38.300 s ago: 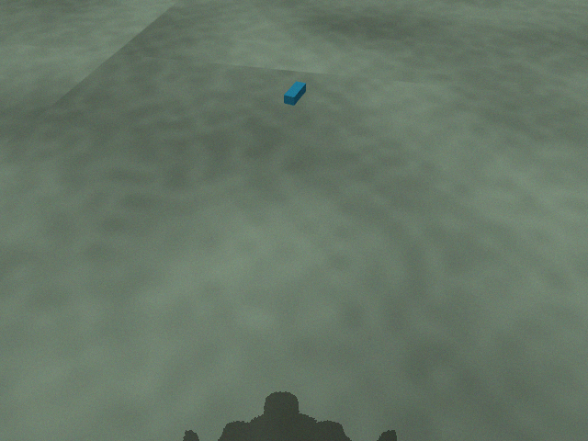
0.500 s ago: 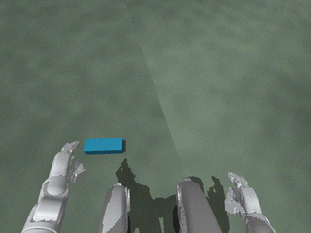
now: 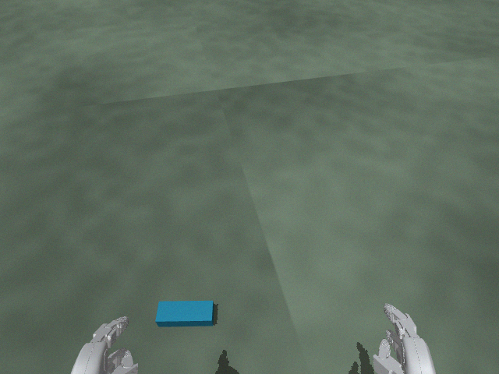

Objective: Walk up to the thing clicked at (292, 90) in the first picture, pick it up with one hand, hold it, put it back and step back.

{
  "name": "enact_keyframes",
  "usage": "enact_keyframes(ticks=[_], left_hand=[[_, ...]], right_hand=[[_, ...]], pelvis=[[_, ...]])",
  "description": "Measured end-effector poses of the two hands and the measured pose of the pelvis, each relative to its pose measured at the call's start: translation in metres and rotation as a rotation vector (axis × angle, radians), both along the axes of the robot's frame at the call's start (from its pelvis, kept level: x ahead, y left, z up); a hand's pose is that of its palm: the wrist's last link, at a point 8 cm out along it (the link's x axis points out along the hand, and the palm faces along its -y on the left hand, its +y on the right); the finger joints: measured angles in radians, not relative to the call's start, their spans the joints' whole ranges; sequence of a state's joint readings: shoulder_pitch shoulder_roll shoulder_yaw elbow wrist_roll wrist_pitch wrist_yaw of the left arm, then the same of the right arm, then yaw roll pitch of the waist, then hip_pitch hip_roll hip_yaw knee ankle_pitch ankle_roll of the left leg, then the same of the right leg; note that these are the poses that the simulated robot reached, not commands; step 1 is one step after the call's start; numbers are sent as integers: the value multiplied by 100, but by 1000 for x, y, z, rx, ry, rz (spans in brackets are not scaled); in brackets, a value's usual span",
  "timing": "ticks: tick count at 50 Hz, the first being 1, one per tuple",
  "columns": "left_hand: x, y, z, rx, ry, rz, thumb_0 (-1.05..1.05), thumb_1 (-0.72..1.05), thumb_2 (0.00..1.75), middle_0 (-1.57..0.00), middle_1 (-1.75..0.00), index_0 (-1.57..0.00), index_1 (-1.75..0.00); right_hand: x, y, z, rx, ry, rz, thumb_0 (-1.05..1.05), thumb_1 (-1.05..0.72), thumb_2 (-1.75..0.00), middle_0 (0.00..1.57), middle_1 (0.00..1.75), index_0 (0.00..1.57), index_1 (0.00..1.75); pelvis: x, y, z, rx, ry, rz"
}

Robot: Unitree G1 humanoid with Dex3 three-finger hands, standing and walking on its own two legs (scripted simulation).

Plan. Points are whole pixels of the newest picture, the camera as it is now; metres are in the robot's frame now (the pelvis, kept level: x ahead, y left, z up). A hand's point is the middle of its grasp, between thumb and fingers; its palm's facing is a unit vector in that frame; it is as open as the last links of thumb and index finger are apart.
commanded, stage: home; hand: left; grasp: from above
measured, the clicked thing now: (186, 313) +0.48 +0.22 -0.68
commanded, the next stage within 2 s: stand in 1.98 s
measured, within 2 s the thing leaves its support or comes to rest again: neither
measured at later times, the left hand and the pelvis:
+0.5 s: hand out of the picture +0.15 +0.18 -0.04, palm faces +0.06 -0.98 -0.19, open 7.4 cm; pelvis -0.01 +0.00 +0.00, yaw +0 degrees
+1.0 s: hand out of the picture +0.15 +0.18 -0.04, palm faces +0.05 -0.98 -0.19, open 7.4 cm; pelvis -0.01 +0.00 +0.00, yaw +0 degrees
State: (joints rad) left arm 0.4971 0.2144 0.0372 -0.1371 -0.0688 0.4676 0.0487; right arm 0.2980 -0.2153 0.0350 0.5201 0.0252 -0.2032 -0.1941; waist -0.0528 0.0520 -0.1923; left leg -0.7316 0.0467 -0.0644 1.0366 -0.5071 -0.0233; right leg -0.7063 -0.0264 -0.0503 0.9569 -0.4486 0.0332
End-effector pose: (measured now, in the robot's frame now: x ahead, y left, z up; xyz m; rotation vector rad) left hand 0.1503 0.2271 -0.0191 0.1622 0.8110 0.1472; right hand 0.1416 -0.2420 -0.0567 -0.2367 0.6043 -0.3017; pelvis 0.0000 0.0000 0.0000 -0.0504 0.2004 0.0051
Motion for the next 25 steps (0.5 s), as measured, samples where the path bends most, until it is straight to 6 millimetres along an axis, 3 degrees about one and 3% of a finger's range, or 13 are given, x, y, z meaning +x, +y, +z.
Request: enact_keyframes(ticks=[11,25], left_hand=[[-14,6,0,-12,10,7,1,90,90,-20,-30,-20,-30],[-13,6,2,-6,-2,-12,1,90,90,-20,-30,-20,-30]], right_hand=[[21,11,13,-11,-71,73,2,-90,-90,20,30,21,30],[-3,9,4,-13,-14,46,2,-90,-90,20,30,21,30]], pelvis=[[-2,3,3,0,-32,10],[-7,4,3,-1,-42,4]])
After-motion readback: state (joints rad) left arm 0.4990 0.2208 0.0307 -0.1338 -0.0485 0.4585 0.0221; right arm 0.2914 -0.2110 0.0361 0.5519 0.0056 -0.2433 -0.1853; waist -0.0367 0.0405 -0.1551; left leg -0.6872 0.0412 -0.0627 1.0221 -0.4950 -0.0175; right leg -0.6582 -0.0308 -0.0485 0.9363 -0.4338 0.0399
